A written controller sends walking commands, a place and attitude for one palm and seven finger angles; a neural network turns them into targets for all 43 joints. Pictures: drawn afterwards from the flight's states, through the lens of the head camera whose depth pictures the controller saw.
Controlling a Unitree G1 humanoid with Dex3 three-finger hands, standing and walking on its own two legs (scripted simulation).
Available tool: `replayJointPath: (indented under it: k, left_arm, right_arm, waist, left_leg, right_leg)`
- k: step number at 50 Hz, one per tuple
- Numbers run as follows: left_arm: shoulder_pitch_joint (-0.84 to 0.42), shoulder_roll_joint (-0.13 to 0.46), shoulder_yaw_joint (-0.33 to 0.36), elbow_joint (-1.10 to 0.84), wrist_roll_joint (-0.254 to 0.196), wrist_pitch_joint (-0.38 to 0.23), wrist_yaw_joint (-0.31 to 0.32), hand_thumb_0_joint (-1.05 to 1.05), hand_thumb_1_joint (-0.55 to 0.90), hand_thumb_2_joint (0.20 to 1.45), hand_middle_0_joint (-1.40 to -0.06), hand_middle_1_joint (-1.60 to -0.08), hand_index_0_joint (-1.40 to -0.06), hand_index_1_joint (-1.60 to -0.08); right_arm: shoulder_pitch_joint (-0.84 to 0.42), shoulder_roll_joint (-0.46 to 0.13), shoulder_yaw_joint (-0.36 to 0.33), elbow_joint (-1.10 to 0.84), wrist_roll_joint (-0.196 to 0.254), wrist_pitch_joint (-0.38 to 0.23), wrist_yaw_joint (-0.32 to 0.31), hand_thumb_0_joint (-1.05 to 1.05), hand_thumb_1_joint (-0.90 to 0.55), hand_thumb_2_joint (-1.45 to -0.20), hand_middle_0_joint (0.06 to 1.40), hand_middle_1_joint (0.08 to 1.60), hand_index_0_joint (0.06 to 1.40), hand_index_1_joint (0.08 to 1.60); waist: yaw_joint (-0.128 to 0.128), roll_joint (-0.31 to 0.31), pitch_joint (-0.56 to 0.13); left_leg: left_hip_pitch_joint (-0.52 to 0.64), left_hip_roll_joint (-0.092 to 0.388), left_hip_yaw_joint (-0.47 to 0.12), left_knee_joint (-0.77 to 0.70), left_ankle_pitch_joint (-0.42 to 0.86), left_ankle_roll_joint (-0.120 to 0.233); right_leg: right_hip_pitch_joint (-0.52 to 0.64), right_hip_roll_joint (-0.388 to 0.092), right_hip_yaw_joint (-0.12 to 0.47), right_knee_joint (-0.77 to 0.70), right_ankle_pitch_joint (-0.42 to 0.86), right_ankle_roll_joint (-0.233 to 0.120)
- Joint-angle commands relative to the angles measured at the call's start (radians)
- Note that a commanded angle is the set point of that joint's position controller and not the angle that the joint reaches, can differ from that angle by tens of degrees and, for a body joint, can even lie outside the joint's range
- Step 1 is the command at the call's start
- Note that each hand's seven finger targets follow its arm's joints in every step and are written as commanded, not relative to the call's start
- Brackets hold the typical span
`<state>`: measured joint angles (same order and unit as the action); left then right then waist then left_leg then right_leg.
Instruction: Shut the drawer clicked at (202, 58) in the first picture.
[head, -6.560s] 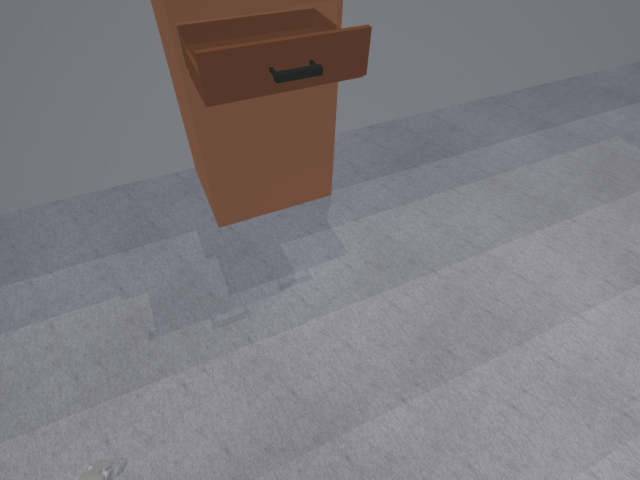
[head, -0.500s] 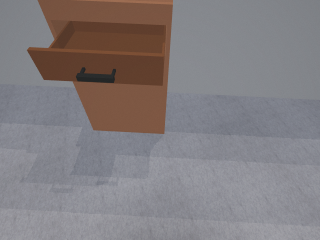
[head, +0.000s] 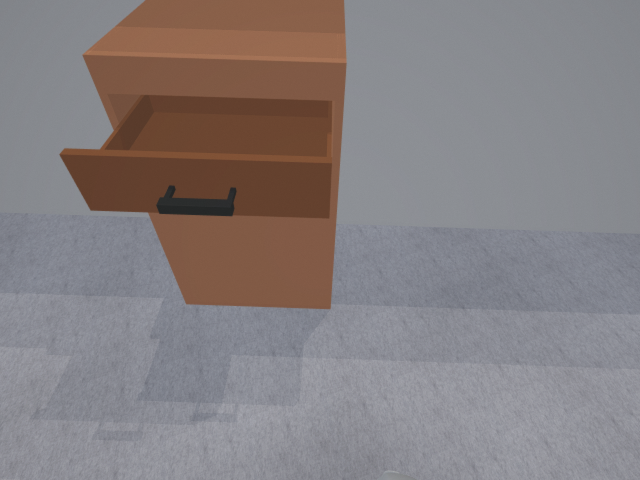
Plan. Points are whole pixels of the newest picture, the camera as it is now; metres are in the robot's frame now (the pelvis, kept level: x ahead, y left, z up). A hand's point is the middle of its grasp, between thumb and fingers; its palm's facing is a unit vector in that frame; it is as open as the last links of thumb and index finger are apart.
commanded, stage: take the last steps up to it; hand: left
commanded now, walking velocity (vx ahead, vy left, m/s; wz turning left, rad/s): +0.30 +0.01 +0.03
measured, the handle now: (198, 199) +0.60 +0.25 -0.01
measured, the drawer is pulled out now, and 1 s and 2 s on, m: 0.23 0.23 0.23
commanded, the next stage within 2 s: come to a stop and stand still in 0.60 s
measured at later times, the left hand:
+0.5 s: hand out of the picture +0.12 +0.10 -0.16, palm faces +0.14 -0.97 -0.21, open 7.2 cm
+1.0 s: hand (195, 464) +0.19 +0.20 -0.19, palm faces +0.12 -0.97 -0.19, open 7.4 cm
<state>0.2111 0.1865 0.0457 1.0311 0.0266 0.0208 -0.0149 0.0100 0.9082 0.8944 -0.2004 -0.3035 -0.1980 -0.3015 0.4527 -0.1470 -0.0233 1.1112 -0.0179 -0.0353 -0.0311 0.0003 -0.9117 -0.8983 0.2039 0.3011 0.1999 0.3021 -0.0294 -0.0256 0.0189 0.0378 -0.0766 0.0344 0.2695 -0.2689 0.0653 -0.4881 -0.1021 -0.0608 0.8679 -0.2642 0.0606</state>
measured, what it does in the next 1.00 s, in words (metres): walks ahead: right foot, then left foot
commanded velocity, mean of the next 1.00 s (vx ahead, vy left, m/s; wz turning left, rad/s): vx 0.08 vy -0.02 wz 0.04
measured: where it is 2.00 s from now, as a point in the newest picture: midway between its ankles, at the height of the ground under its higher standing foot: outside the picture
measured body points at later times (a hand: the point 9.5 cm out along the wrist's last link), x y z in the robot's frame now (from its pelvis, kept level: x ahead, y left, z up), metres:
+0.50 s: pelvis +0.15 -0.06 +0.01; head +0.14 -0.09 +0.46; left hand +0.11 +0.16 -0.14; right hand +0.19 -0.30 -0.16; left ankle +0.20 +0.10 -0.66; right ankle +0.13 -0.13 -0.74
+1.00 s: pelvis +0.23 +0.02 +0.00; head +0.26 +0.05 +0.45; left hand +0.19 +0.25 -0.17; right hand +0.35 -0.19 -0.13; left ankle +0.25 +0.10 -0.74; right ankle +0.18 -0.14 -0.66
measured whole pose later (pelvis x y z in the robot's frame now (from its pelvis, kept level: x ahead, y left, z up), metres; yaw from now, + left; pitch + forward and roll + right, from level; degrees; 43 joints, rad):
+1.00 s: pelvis +0.23 +0.02 +0.00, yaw +2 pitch -1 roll -2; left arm 0.30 0.19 0.06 1.08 0.02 0.04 0.05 0.01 0.91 0.89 -0.20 -0.30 -0.20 -0.30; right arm 0.08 -0.10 -0.02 1.01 0.00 -0.01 -0.06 -0.04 -0.93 -0.90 0.21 0.30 0.20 0.30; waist 0.04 -0.05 0.09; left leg -0.23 0.04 0.13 0.45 -0.20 0.05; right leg -0.40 -0.03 0.00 1.08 -0.48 0.06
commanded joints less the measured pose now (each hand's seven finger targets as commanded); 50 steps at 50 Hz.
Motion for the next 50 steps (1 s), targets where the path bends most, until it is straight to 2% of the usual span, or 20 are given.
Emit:
replayJointPath:
  k: [1, 4, 5, 6, 7, 8, 10, 12, 15, 26, 30, 35, 37, 38, 39, 40, 42, 44, 47, 50]
  left_arm:
    - [-0.159, 0.038, 0.006, -0.118, -0.010, -0.042, -0.001, 0.000, 0.900, 0.900, -0.200, -0.300, -0.200, -0.300]
    - [-0.080, 0.040, 0.017, -0.095, -0.010, -0.055, -0.001, 0.000, 0.900, 0.900, -0.200, -0.300, -0.200, -0.300]
    - [0.028, 0.053, 0.023, -0.059, -0.008, -0.063, 0.000, 0.000, 0.900, 0.900, -0.200, -0.300, -0.200, -0.300]
    - [0.157, 0.102, 0.035, -0.017, -0.003, -0.076, 0.006, 0.000, 0.900, 0.900, -0.200, -0.300, -0.200, -0.300]
    - [0.284, 0.208, 0.058, 0.015, 0.004, -0.087, 0.021, 0.000, 0.900, 0.900, -0.200, -0.300, -0.200, -0.300]
    - [0.338, 0.246, 0.062, 0.025, -0.015, -0.081, 0.026, 0.000, 0.900, 0.900, -0.200, -0.300, -0.200, -0.300]
    - [0.157, 0.176, 0.049, -0.014, -0.023, -0.080, 0.027, 0.000, 0.900, 0.900, -0.200, -0.300, -0.200, -0.300]
    - [0.070, 0.081, 0.024, -0.028, -0.022, -0.086, 0.032, 0.000, 0.900, 0.900, -0.200, -0.300, -0.200, -0.300]
    - [0.106, 0.027, 0.003, -0.007, -0.018, -0.101, 0.031, 0.000, 0.900, 0.900, -0.200, -0.300, -0.200, -0.300]
    - [0.285, 0.043, -0.006, 0.066, -0.011, -0.120, 0.040, 0.000, 0.900, 0.900, -0.200, -0.300, -0.200, -0.300]
    - [0.317, 0.055, -0.003, 0.085, -0.004, -0.113, 0.046, 0.000, 0.900, 0.900, -0.200, -0.300, -0.200, -0.300]
    - [0.324, 0.080, 0.011, 0.102, 0.003, -0.091, 0.051, 0.000, 0.900, 0.900, -0.200, -0.300, -0.200, -0.300]
    - [0.284, 0.053, -0.001, 0.106, -0.002, -0.077, 0.058, 0.000, 0.900, 0.900, -0.200, -0.300, -0.200, -0.300]
    - [0.298, 0.019, -0.014, 0.101, -0.012, -0.072, 0.063, 0.000, 0.900, 0.900, -0.200, -0.300, -0.200, -0.300]
    - [0.363, -0.030, -0.030, 0.110, -0.027, -0.069, 0.070, 0.000, 0.900, 0.900, -0.200, -0.300, -0.200, -0.300]
    - [0.384, -0.025, -0.031, 0.121, -0.028, -0.058, 0.076, 0.000, 0.900, 0.900, -0.200, -0.300, -0.200, -0.300]
    - [0.350, -0.012, -0.026, 0.122, -0.021, -0.029, 0.080, 0.000, 0.900, 0.900, -0.200, -0.300, -0.200, -0.300]
    - [0.278, 0.019, -0.006, 0.105, -0.010, -0.002, 0.079, 0.000, 0.900, 0.900, -0.200, -0.300, -0.200, -0.300]
    - [0.246, 0.044, 0.020, 0.060, -0.004, 0.022, 0.064, 0.000, 0.900, 0.900, -0.200, -0.300, -0.200, -0.300]
    - [0.219, 0.056, 0.042, 0.014, -0.003, 0.046, 0.053, 0.000, 0.900, 0.900, -0.200, -0.300, -0.200, -0.300]
  right_arm:
    - [0.064, -0.147, -0.031, -0.015, -0.007, -0.026, -0.005, 0.000, -0.900, -0.900, 0.200, 0.300, 0.200, 0.300]
    - [0.045, -0.148, -0.030, 0.003, -0.009, -0.025, -0.004, 0.000, -0.900, -0.900, 0.200, 0.300, 0.200, 0.300]
    - [0.041, -0.150, -0.028, 0.009, -0.004, -0.024, -0.003, 0.000, -0.900, -0.900, 0.200, 0.300, 0.200, 0.300]
    - [0.047, -0.131, -0.028, 0.009, 0.005, -0.029, 0.003, 0.000, -0.900, -0.900, 0.200, 0.300, 0.200, 0.300]
    - [0.088, -0.076, -0.020, -0.010, 0.013, -0.032, 0.016, 0.000, -0.900, -0.900, 0.200, 0.300, 0.200, 0.300]
    - [0.051, -0.095, -0.024, -0.039, 0.009, -0.023, 0.016, 0.000, -0.900, -0.900, 0.200, 0.300, 0.200, 0.300]
    - [0.000, -0.083, -0.041, -0.022, 0.003, -0.009, 0.025, 0.000, -0.900, -0.900, 0.200, 0.300, 0.200, 0.300]
    - [0.013, -0.038, -0.040, -0.006, -0.002, 0.011, 0.029, 0.000, -0.900, -0.900, 0.200, 0.300, 0.200, 0.300]
    - [0.053, -0.010, -0.035, 0.014, -0.007, 0.031, 0.031, 0.000, -0.900, -0.900, 0.200, 0.300, 0.200, 0.300]
    - [-0.218, -0.052, -0.036, -0.092, -0.003, 0.038, 0.047, 0.000, -0.900, -0.900, 0.200, 0.300, 0.200, 0.300]
    - [-0.314, -0.051, -0.028, -0.127, -0.001, 0.034, 0.054, 0.000, -0.900, -0.900, 0.200, 0.300, 0.200, 0.300]
    - [-0.346, -0.038, -0.018, -0.144, 0.004, 0.014, 0.051, 0.000, -0.900, -0.900, 0.200, 0.300, 0.200, 0.300]
    - [-0.220, -0.047, -0.012, -0.092, 0.002, -0.001, 0.031, 0.000, -0.900, -0.900, 0.200, 0.300, 0.200, 0.300]
    - [-0.137, -0.100, -0.017, -0.069, -0.004, -0.012, 0.017, 0.000, -0.900, -0.900, 0.200, 0.300, 0.200, 0.300]
    - [-0.088, -0.164, -0.022, -0.060, 0.001, -0.017, 0.004, 0.000, -0.900, -0.900, 0.200, 0.300, 0.200, 0.300]
    - [-0.084, -0.178, -0.022, -0.048, 0.016, -0.004, -0.008, 0.000, -0.900, -0.900, 0.200, 0.300, 0.200, 0.300]
    - [-0.167, -0.173, -0.010, -0.058, 0.018, 0.004, -0.028, 0.000, -0.900, -0.900, 0.200, 0.300, 0.200, 0.300]
    - [-0.188, -0.162, -0.022, -0.059, 0.012, 0.024, -0.035, 0.000, -0.900, -0.900, 0.200, 0.300, 0.200, 0.300]
    - [-0.195, -0.167, -0.037, -0.073, 0.009, 0.034, -0.038, 0.000, -0.900, -0.900, 0.200, 0.300, 0.200, 0.300]
    - [-0.234, -0.158, -0.046, -0.108, 0.006, 0.034, -0.036, 0.000, -0.900, -0.900, 0.200, 0.300, 0.200, 0.300]
  waist:
    - [-0.022, 0.124, 0.143]
    - [0.023, 0.100, 0.111]
    - [0.069, 0.063, 0.064]
    - [0.122, -0.015, -0.001]
    - [0.152, -0.274, -0.113]
    - [0.148, -0.257, -0.116]
    - [0.092, -0.095, 0.035]
    - [0.028, -0.006, 0.098]
    - [0.001, -0.058, 0.093]
    - [0.049, -0.064, 0.087]
    - [0.070, -0.062, 0.105]
    - [0.083, -0.100, 0.069]
    - [0.019, -0.095, 0.009]
    - [0.003, -0.006, -0.091]
    - [0.012, 0.165, -0.210]
    - [0.018, 0.180, -0.225]
    - [0.039, 0.148, -0.120]
    - [0.025, 0.117, 0.001]
    - [0.034, 0.084, -0.002]
    - [0.047, 0.138, -0.052]
  left_leg:
    - [-0.060, 0.342, -0.229, -0.079, 0.248, 0.148]
    - [-0.151, 0.314, -0.175, 0.021, 0.300, 0.111]
    - [-0.197, 0.269, -0.133, 0.137, 0.327, 0.084]
    - [-0.294, 0.212, -0.083, 0.324, 0.275, 0.044]
    - [-0.519, 0.089, 0.013, 0.617, -0.076, -0.013]
    - [-0.590, 0.063, -0.025, 0.834, -0.303, -0.015]
    - [-0.609, 0.148, -0.070, 0.969, -0.142, -0.012]
    - [-0.560, 0.185, -0.077, 0.949, -0.002, -0.030]
    - [-0.538, 0.181, -0.046, 0.890, 0.088, -0.064]
    - [-0.681, 0.193, -0.019, 0.666, 0.129, -0.102]
    - [-0.634, 0.181, 0.007, 0.536, 0.080, -0.088]
    - [-0.475, 0.124, 0.053, 0.351, -0.002, -0.055]
    - [-0.244, 0.102, 0.056, 0.157, 0.207, -0.055]
    - [-0.039, 0.204, 0.001, 0.157, 0.565, -0.043]
    - [0.161, 0.403, -0.191, 0.230, 1.078, 0.042]
    - [0.123, 0.488, -0.198, 0.188, 1.317, 0.116]
    - [-0.013, 0.486, -0.170, 0.143, 1.273, 0.121]
    - [-0.140, 0.466, -0.146, 0.105, 1.146, 0.106]
    - [-0.173, 0.455, -0.125, 0.083, 0.970, 0.101]
    - [-0.203, 0.428, -0.071, 0.062, 0.776, 0.088]
  right_leg:
    - [-0.083, -0.001, -0.009, -0.126, -0.030, -0.026]
    - [0.147, 0.044, -0.038, -0.268, 0.008, -0.051]
    - [0.301, 0.070, -0.058, -0.336, 0.062, -0.055]
    - [0.503, 0.018, 0.012, -0.392, 0.070, -0.075]
    - [0.719, -0.249, 0.359, -0.512, -0.038, -0.161]
    - [0.648, -0.377, 0.586, -0.649, -0.095, -0.217]
    - [0.382, -0.329, 0.513, -0.731, -0.365, -0.205]
    - [0.233, -0.250, 0.298, -0.737, -0.187, -0.168]
    - [0.209, -0.163, 0.100, -0.742, 0.084, -0.125]
    - [0.426, -0.194, 0.067, -0.680, 0.486, -0.173]
    - [0.438, -0.221, 0.080, -0.667, 0.478, -0.206]
    - [0.470, -0.210, 0.043, -0.564, 0.586, -0.192]
    - [0.420, -0.127, -0.019, -0.372, 0.668, -0.126]
    - [0.335, -0.058, -0.051, -0.236, 0.473, -0.080]
    - [0.177, 0.019, -0.069, -0.134, -0.014, -0.034]
    - [0.191, 0.030, 0.000, -0.031, -0.359, -0.024]
    - [0.175, 0.019, 0.064, 0.046, -0.364, -0.013]
    - [0.132, 0.023, 0.086, 0.138, -0.301, -0.013]
    - [0.064, 0.049, 0.095, 0.281, -0.221, -0.011]
    - [0.029, 0.062, 0.119, 0.372, -0.124, 0.004]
